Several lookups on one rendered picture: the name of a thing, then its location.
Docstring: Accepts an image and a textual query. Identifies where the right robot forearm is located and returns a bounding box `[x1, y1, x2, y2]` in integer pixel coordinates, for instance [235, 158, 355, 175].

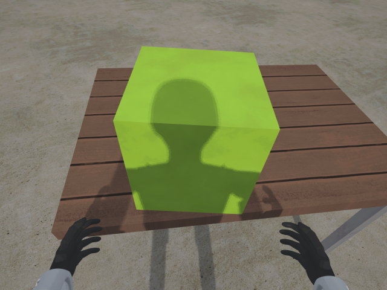
[313, 275, 349, 290]

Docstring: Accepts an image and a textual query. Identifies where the table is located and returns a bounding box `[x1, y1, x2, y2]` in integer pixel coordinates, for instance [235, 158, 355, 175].
[51, 65, 387, 254]

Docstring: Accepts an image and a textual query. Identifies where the left robot forearm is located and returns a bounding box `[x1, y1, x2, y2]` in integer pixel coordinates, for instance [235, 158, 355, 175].
[32, 268, 73, 290]

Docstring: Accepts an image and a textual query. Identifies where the right robot hand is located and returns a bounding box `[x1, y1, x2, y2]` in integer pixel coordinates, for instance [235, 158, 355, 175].
[279, 222, 335, 285]

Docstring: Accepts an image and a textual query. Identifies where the left robot hand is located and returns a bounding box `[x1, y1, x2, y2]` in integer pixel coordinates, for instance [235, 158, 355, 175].
[50, 217, 102, 276]

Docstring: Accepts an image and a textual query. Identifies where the carton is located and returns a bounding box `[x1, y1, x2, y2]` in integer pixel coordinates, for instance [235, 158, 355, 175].
[113, 46, 280, 214]

